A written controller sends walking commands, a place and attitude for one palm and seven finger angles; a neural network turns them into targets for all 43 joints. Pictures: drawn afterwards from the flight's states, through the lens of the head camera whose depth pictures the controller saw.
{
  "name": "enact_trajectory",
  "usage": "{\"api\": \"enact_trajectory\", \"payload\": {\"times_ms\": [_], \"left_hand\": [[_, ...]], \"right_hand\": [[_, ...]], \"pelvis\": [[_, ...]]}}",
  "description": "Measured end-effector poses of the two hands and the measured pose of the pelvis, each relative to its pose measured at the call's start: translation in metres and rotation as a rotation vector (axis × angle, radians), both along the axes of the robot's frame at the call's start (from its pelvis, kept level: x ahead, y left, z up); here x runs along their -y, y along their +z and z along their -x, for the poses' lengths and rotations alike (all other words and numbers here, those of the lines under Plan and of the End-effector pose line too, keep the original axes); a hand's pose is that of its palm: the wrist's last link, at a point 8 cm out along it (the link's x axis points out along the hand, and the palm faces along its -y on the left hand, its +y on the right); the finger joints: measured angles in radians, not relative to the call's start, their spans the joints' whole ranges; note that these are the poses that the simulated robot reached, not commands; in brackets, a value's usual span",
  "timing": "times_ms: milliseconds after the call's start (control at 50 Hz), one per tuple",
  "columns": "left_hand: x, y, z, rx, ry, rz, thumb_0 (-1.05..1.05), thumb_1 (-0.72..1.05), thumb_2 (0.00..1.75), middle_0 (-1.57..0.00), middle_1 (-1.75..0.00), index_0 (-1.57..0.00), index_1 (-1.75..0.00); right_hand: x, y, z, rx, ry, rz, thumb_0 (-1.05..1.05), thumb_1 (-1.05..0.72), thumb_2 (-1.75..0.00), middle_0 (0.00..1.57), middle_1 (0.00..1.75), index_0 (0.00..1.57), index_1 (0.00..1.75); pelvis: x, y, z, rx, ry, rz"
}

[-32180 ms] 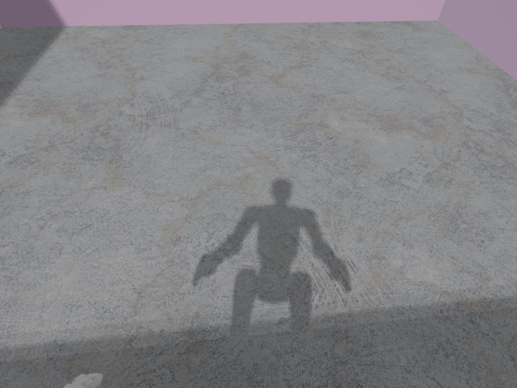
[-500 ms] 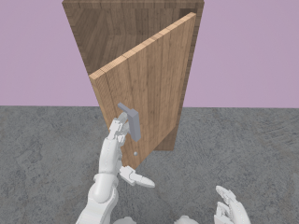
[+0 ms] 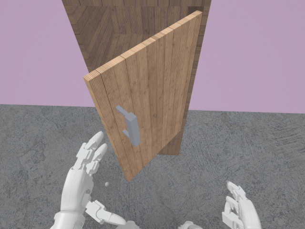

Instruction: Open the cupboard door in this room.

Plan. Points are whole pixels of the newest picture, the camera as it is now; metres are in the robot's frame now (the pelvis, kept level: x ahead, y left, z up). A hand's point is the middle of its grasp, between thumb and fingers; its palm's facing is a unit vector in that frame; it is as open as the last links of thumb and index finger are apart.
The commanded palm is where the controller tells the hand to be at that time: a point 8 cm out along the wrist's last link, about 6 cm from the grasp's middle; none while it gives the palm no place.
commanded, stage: slide the hand sideways off the handle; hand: left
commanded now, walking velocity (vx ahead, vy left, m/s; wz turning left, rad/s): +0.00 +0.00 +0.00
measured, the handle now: (128, 126) +0.36 +0.09 +0.07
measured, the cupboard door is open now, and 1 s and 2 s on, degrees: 50 50 50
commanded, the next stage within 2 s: draw the hand back to the body in 0.14 s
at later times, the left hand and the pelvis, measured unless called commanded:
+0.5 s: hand (83, 184) +0.20 +0.15 +0.10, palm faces +0.00 -1.00 -0.06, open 16.3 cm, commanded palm +0.17 +0.21 +0.11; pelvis -0.01 +0.01 +0.01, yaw +0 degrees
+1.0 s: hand (34, 171) +0.20 +0.23 +0.15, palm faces +0.25 -0.90 -0.36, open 14.3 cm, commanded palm +0.16 +0.27 +0.18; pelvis +0.01 +0.02 +0.05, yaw +0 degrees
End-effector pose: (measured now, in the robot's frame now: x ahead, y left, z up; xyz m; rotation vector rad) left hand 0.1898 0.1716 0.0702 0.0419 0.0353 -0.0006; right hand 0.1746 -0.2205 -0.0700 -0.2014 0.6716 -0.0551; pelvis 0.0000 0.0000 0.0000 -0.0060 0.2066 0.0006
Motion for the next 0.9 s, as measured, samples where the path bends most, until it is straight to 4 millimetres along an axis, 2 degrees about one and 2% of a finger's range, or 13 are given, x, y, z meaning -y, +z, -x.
{"api": "enact_trajectory", "payload": {"times_ms": [180, 320, 520, 760, 900], "left_hand": [[-0.02, -0.002, 0.013, 0.003, 0.003, 0.0, -0.01, -0.5, 0.3, -0.15, -0.3, -0.15, -0.3], [-0.018, 0.002, 0.012, 0.021, -0.033, 0.01, -0.01, -0.5, 0.3, -0.15, -0.3, -0.15, -0.3], [-0.039, 0.036, 0.013, 0.044, 0.005, -0.023, -0.01, -0.5, 0.3, -0.15, -0.3, -0.15, -0.3], [-0.065, 0.061, 0.019, 0.042, 0.027, -0.045, -0.01, -0.47, 0.31, -0.15, -0.3, -0.16, -0.3], [-0.088, 0.085, 0.021, -0.016, 0.195, -0.272, -0.01, -0.31, 0.38, -0.16, -0.3, -0.16, -0.3]], "right_hand": [[0.008, -0.004, 0.009, 0.006, -0.023, 0.014, 0.01, -0.91, -0.9, 0.2, 0.3, 0.2, 0.29], [0.006, -0.003, 0.016, 0.023, -0.033, 0.021, 0.01, -0.91, -0.9, 0.2, 0.3, 0.2, 0.29], [-0.009, 0.014, 0.019, 0.052, -0.05, -0.012, 0.01, -0.91, -0.9, 0.2, 0.3, 0.2, 0.29], [-0.019, 0.033, 0.003, 0.109, -0.018, -0.005, 0.01, -0.91, -0.9, 0.2, 0.3, 0.2, 0.3], [-0.025, 0.044, -0.004, 0.078, -0.03, 0.015, 0.01, -0.91, -0.9, 0.2, 0.3, 0.2, 0.3]], "pelvis": [[0.002, -0.005, 0.005, -0.005, 0.003, 0.005], [-0.002, -0.007, 0.01, 0.0, 0.002, 0.01], [-0.01, 0.008, 0.006, 0.047, -0.003, 0.016], [-0.017, 0.021, -0.001, 0.097, 0.004, 0.023], [-0.02, 0.039, -0.009, 0.151, -0.005, 0.019]]}}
